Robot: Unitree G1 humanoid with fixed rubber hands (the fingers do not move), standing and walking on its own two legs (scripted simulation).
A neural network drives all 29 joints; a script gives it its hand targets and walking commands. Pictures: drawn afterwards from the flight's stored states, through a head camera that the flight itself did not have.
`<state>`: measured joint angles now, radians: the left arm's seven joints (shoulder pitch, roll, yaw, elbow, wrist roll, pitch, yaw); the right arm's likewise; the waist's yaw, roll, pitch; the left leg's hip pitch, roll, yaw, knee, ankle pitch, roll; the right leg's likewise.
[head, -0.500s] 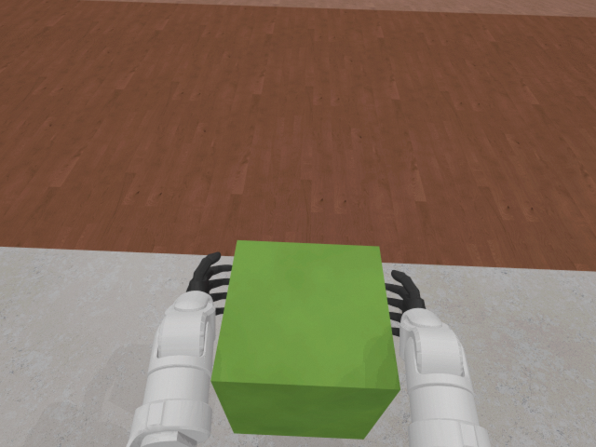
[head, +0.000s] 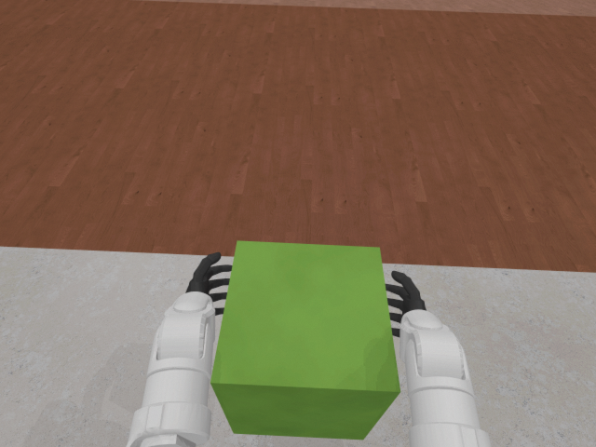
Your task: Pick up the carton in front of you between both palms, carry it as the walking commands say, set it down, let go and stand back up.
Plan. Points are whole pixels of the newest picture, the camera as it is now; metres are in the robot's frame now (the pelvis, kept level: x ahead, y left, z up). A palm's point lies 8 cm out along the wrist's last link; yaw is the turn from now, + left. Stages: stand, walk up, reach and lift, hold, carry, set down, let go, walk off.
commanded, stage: hold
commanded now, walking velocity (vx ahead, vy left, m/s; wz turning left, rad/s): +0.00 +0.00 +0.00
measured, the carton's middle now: (303, 344) +0.29 +0.01 -0.03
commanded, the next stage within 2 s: carry in 0.46 s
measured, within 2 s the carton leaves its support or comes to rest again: neither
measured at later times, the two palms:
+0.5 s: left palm (199, 304) +0.29 +0.15 +0.06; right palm (413, 324) +0.28 -0.14 +0.04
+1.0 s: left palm (217, 227) +0.42 +0.15 +0.08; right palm (402, 242) +0.42 -0.15 +0.07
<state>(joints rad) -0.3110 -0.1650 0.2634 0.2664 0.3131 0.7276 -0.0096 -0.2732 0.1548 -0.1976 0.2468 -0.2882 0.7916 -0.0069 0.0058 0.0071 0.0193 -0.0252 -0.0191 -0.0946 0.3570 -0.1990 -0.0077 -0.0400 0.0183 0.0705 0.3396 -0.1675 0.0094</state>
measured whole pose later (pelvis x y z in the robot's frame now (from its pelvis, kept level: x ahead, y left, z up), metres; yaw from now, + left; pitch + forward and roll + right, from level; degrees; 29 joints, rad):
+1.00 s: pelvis +0.16 +0.00 -0.02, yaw +3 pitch +5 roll -2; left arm -0.16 -0.13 0.09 -0.30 0.12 1.14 0.08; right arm -0.11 0.13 -0.10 -0.36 -0.11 1.20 -0.09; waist -0.02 0.04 -0.15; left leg -0.21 0.07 0.03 0.68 -0.45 0.00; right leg -0.38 -0.01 -0.23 0.47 -0.16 -0.05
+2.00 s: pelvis +0.79 +0.02 -0.01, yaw +5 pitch +4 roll +0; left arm -0.31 -0.16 0.17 -0.46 0.10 1.26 0.11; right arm -0.30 0.13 -0.15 -0.48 -0.09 1.33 -0.10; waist 0.02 0.01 0.00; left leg -0.42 0.07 0.06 1.16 -0.35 0.03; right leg -0.36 -0.03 -0.27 0.46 -0.17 -0.10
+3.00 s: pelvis +1.46 +0.08 +0.04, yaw +5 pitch +6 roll +1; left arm -0.83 -0.03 0.29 -0.10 0.04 1.26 0.15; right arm -0.81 0.06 -0.30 -0.16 -0.12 1.34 -0.12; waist 0.12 -0.02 0.10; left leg -0.74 0.00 0.02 1.20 -0.45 0.04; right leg -0.32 0.00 -0.11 0.48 -0.43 -0.07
